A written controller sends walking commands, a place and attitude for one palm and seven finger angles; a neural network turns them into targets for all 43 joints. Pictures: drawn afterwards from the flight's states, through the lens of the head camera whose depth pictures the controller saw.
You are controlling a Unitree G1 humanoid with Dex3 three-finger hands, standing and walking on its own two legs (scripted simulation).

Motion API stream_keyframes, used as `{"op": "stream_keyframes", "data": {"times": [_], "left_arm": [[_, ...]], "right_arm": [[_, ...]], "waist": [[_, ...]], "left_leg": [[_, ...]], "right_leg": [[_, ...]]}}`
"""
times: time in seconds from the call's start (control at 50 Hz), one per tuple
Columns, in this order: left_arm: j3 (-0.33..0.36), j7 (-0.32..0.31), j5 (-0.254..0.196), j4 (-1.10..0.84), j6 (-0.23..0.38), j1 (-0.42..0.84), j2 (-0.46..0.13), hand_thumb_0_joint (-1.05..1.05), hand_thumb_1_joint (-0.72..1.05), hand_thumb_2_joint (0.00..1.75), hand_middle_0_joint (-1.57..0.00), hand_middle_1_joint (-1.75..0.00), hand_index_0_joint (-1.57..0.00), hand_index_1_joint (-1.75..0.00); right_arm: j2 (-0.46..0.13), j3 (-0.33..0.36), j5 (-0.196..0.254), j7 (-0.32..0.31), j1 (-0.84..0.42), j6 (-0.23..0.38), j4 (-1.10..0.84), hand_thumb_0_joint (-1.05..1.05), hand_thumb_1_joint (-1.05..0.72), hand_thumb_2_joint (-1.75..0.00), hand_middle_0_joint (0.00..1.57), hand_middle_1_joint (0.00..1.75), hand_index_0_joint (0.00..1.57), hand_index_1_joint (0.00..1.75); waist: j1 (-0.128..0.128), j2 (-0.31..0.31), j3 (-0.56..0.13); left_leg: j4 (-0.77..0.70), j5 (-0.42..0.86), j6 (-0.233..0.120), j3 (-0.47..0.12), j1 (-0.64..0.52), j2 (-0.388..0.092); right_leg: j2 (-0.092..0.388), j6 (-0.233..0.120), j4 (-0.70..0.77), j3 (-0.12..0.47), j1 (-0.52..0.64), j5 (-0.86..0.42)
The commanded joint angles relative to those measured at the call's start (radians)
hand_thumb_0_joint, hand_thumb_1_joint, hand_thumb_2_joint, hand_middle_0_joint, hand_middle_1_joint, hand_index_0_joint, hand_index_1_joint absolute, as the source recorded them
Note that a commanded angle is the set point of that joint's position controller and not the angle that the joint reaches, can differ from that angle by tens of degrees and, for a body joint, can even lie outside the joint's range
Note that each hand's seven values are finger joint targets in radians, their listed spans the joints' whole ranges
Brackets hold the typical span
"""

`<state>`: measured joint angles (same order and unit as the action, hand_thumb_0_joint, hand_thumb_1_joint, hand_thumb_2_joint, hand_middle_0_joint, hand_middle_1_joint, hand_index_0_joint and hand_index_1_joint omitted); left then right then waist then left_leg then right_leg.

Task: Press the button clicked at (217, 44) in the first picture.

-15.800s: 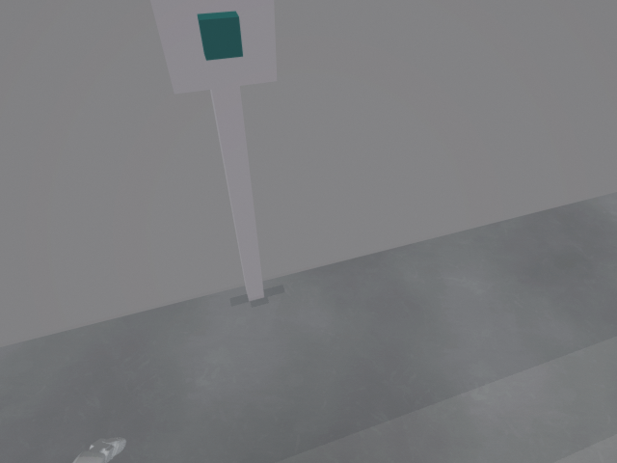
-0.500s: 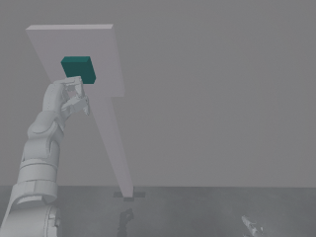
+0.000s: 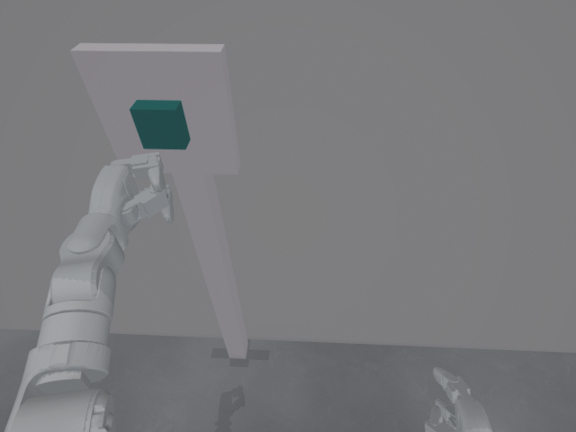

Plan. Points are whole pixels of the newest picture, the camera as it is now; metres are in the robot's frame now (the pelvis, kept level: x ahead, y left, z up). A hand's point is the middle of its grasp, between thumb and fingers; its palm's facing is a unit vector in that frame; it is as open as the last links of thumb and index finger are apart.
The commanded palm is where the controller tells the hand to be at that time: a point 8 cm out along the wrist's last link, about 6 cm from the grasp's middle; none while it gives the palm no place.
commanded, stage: aim a knuckle at the button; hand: left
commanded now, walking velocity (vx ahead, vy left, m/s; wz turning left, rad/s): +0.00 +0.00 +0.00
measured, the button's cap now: (162, 124) +0.50 +0.23 +0.20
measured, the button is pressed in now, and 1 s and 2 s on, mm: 0 0 0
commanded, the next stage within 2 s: press the button with the knuckle in 1.66 s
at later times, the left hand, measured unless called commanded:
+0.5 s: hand (160, 192) +0.37 +0.20 +0.17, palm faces +0.07 -1.00 -0.02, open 3.2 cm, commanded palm +0.35 +0.25 +0.17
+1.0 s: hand (166, 179) +0.39 +0.20 +0.18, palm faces +0.04 -1.00 -0.02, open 3.1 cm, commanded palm +0.36 +0.25 +0.17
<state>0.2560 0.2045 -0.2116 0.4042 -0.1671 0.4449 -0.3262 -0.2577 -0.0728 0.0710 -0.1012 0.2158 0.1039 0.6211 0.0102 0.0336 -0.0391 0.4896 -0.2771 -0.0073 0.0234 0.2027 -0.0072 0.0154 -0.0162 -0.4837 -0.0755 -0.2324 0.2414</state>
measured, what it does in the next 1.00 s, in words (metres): stands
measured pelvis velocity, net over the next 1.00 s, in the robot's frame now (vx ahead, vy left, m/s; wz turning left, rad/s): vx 0.00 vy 0.00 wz -0.01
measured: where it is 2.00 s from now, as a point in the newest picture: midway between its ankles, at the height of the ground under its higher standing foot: outside the picture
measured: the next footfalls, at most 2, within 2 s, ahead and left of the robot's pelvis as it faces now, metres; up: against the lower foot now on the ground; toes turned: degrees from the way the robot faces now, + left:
none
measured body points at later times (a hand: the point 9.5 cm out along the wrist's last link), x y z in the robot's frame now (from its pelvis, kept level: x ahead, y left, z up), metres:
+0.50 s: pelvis +0.00 +0.00 +0.00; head -0.01 -0.01 +0.45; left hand +0.36 +0.25 +0.18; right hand +0.15 -0.25 -0.09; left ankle -0.01 +0.11 -0.74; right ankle +0.01 -0.11 -0.74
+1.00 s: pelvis +0.00 +0.00 +0.00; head -0.01 -0.01 +0.45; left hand +0.39 +0.25 +0.18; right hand +0.15 -0.24 -0.09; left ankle -0.01 +0.11 -0.74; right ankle +0.01 -0.11 -0.74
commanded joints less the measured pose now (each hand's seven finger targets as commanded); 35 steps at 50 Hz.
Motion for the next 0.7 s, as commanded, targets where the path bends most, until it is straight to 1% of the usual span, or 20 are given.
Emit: {"op": "stream_keyframes", "data": {"times": [0.0,0.08,0.1,0.16,0.18,0.2,0.22,0.28,0.3,0.32,0.38,0.4,0.46,0.5,0.52,0.54,0.56,0.58,0.62,0.68], "left_arm": [[0.077,-0.034,-0.005,-0.289,0.125,0.516,-0.240,0.00,0.90,0.90,-1.30,-1.50,-1.30,-1.50],[0.094,-0.040,0.001,-0.247,0.140,0.484,-0.247,0.00,0.90,0.90,-1.30,-1.50,-1.30,-1.50],[0.075,-0.035,-0.001,-0.240,0.135,0.465,-0.221,0.00,0.90,0.90,-1.30,-1.50,-1.30,-1.50],[0.099,-0.019,-0.008,-0.173,0.096,0.361,-0.226,0.00,0.90,0.90,-1.30,-1.50,-1.30,-1.50],[0.084,-0.010,-0.014,-0.148,0.081,0.321,-0.200,0.00,0.90,0.90,-1.30,-1.50,-1.30,-1.50],[0.097,-0.006,-0.019,-0.132,0.067,0.304,-0.212,0.00,0.90,0.90,-1.30,-1.50,-1.30,-1.50],[0.100,-0.002,-0.019,-0.145,0.059,0.297,-0.218,0.00,0.90,0.90,-1.30,-1.50,-1.30,-1.50],[0.071,-0.001,-0.021,-0.218,0.064,0.342,-0.189,0.00,0.90,0.90,-1.30,-1.50,-1.30,-1.50],[0.071,-0.006,-0.019,-0.283,0.078,0.372,-0.197,0.00,0.90,0.90,-1.30,-1.50,-1.30,-1.50],[0.078,-0.013,-0.018,-0.310,0.091,0.388,-0.206,0.00,0.90,0.90,-1.30,-1.50,-1.30,-1.50],[0.109,-0.029,-0.021,-0.363,0.135,0.458,-0.255,0.00,0.90,0.90,-1.30,-1.50,-1.30,-1.50],[0.134,-0.031,-0.018,-0.365,0.142,0.451,-0.280,0.00,0.90,0.90,-1.30,-1.50,-1.30,-1.50],[0.095,-0.025,-0.011,-0.317,0.137,0.441,-0.238,0.00,0.90,0.90,-1.30,-1.50,-1.30,-1.50],[0.076,-0.014,-0.013,-0.235,0.106,0.404,-0.215,0.00,0.90,0.90,-1.30,-1.50,-1.30,-1.50],[0.089,-0.009,-0.013,-0.182,0.083,0.384,-0.233,0.00,0.90,0.90,-1.30,-1.50,-1.30,-1.50],[0.061,-0.001,-0.014,-0.146,0.064,0.384,-0.205,0.00,0.90,0.90,-1.30,-1.50,-1.30,-1.50],[0.070,0.005,-0.019,-0.113,0.048,0.364,-0.209,0.00,0.90,0.90,-1.30,-1.50,-1.30,-1.50],[0.087,0.011,-0.022,-0.088,0.039,0.343,-0.223,0.00,0.90,0.90,-1.30,-1.50,-1.30,-1.50],[0.075,0.020,-0.023,-0.131,0.041,0.362,-0.217,0.00,0.90,0.90,-1.30,-1.50,-1.30,-1.50],[0.069,0.014,-0.028,-0.206,0.088,0.453,-0.224,0.00,0.90,0.90,-1.30,-1.50,-1.30,-1.50]], "right_arm": [[-0.109,0.049,-0.003,-0.011,-0.094,0.056,-0.145,0.00,-0.90,-0.90,0.20,0.30,0.20,0.30],[-0.110,0.049,-0.007,-0.011,-0.085,0.058,-0.136,0.00,-0.90,-0.90,0.20,0.30,0.20,0.30],[-0.107,0.049,-0.005,-0.009,-0.089,0.059,-0.140,0.00,-0.90,-0.90,0.20,0.30,0.20,0.30],[-0.114,0.054,-0.002,-0.006,-0.078,0.051,-0.137,0.00,-0.90,-0.90,0.20,0.30,0.20,0.30],[-0.117,0.052,-0.001,-0.001,-0.077,0.048,-0.141,0.00,-0.90,-0.90,0.20,0.30,0.20,0.30],[-0.121,0.055,0.003,-0.001,-0.074,0.044,-0.141,0.00,-0.90,-0.90,0.20,0.30,0.20,0.30],[-0.123,0.057,0.004,0.000,-0.074,0.039,-0.146,0.00,-0.90,-0.90,0.20,0.30,0.20,0.30],[-0.119,0.061,0.005,0.002,-0.080,0.039,-0.158,0.00,-0.90,-0.90,0.20,0.30,0.20,0.30],[-0.117,0.063,0.004,0.003,-0.088,0.043,-0.166,0.00,-0.90,-0.90,0.20,0.30,0.20,0.30],[-0.113,0.060,0.001,0.002,-0.090,0.047,-0.168,0.00,-0.90,-0.90,0.20,0.30,0.20,0.30],[-0.115,0.060,-0.006,-0.006,-0.084,0.056,-0.153,0.00,-0.90,-0.90,0.20,0.30,0.20,0.30],[-0.114,0.061,-0.007,-0.009,-0.088,0.058,-0.151,0.00,-0.90,-0.90,0.20,0.30,0.20,0.30],[-0.109,0.053,-0.005,-0.015,-0.091,0.064,-0.138,0.00,-0.90,-0.90,0.20,0.30,0.20,0.30],[-0.113,0.053,0.000,-0.015,-0.084,0.061,-0.128,0.00,-0.90,-0.90,0.20,0.30,0.20,0.30],[-0.120,0.054,0.003,-0.018,-0.078,0.055,-0.122,0.00,-0.90,-0.90,0.20,0.30,0.20,0.30],[-0.122,0.051,0.003,-0.017,-0.076,0.051,-0.120,0.00,-0.90,-0.90,0.20,0.30,0.20,0.30],[-0.126,0.053,0.005,-0.017,-0.072,0.048,-0.123,0.00,-0.90,-0.90,0.20,0.30,0.20,0.30],[-0.131,0.056,0.004,-0.015,-0.068,0.046,-0.124,0.00,-0.90,-0.90,0.20,0.30,0.20,0.30],[-0.126,0.056,0.006,-0.012,-0.076,0.043,-0.145,0.00,-0.90,-0.90,0.20,0.30,0.20,0.30],[-0.121,0.056,0.004,-0.010,-0.078,0.048,-0.151,0.00,-0.90,-0.90,0.20,0.30,0.20,0.30]], "waist": [[-0.019,0.029,-0.252],[-0.008,0.014,-0.267],[-0.009,0.022,-0.265],[0.008,0.009,-0.239],[0.013,-0.027,-0.222],[0.009,-0.060,-0.206],[0.011,-0.058,-0.205],[0.000,-0.049,-0.200],[0.000,0.004,-0.222],[0.002,0.018,-0.235],[-0.012,-0.021,-0.251],[-0.007,-0.004,-0.268],[-0.012,0.048,-0.235],[-0.017,0.024,-0.193],[-0.016,0.009,-0.162],[-0.023,0.006,-0.140],[-0.020,-0.028,-0.131],[-0.015,-0.051,-0.144],[-0.010,-0.031,-0.192],[-0.023,-0.024,-0.221]], "left_leg": [[-0.054,0.197,-0.022,-0.035,-0.086,0.008],[-0.058,0.232,-0.020,-0.034,-0.085,0.005],[-0.061,0.241,-0.019,-0.031,-0.089,0.005],[-0.064,0.259,-0.017,-0.021,-0.059,0.005],[-0.066,0.253,-0.018,-0.024,-0.042,0.006],[-0.068,0.243,-0.020,-0.019,-0.029,0.003],[-0.069,0.236,-0.021,-0.017,-0.024,0.003],[-0.064,0.232,-0.023,-0.018,-0.040,0.002],[-0.063,0.241,-0.023,-0.017,-0.063,0.003],[-0.063,0.242,-0.022,-0.020,-0.074,0.004],[-0.062,0.225,-0.027,-0.023,-0.084,0.001],[-0.067,0.221,-0.026,-0.021,-0.089,0.002],[-0.072,0.217,-0.022,-0.020,-0.089,0.007],[-0.074,0.194,-0.023,-0.021,-0.070,0.005],[-0.076,0.167,-0.023,-0.022,-0.045,0.006],[-0.079,0.147,-0.022,-0.023,-0.031,0.009],[-0.077,0.133,-0.024,-0.025,-0.019,0.007],[-0.072,0.140,-0.026,-0.023,-0.014,0.009],[-0.063,0.167,-0.026,-0.020,-0.024,0.011],[-0.048,0.187,-0.027,-0.023,-0.048,0.007]], "right_leg": [[-0.008,-0.014,0.055,0.045,0.067,-0.189],[-0.011,-0.017,0.048,0.041,0.099,-0.227],[-0.009,-0.016,0.046,0.040,0.100,-0.240],[-0.008,-0.016,0.046,0.037,0.113,-0.281],[-0.010,-0.017,0.047,0.032,0.112,-0.276],[-0.009,-0.012,0.050,0.031,0.107,-0.276],[-0.008,-0.011,0.052,0.033,0.106,-0.269],[-0.012,-0.011,0.053,0.033,0.086,-0.251],[-0.011,-0.013,0.053,0.040,0.087,-0.254],[-0.011,-0.014,0.053,0.041,0.090,-0.250],[-0.016,-0.011,0.062,0.046,0.099,-0.229],[-0.015,-0.010,0.063,0.051,0.111,-0.227],[-0.013,-0.014,0.064,0.046,0.098,-0.227],[-0.012,-0.012,0.073,0.042,0.075,-0.207],[-0.012,-0.011,0.079,0.042,0.061,-0.182],[-0.011,-0.010,0.083,0.039,0.046,-0.162],[-0.011,-0.009,0.087,0.038,0.038,-0.149],[-0.011,-0.009,0.084,0.039,0.049,-0.157],[-0.007,-0.009,0.070,0.042,0.067,-0.188],[-0.011,-0.009,0.063,0.046,0.060,-0.204]]}}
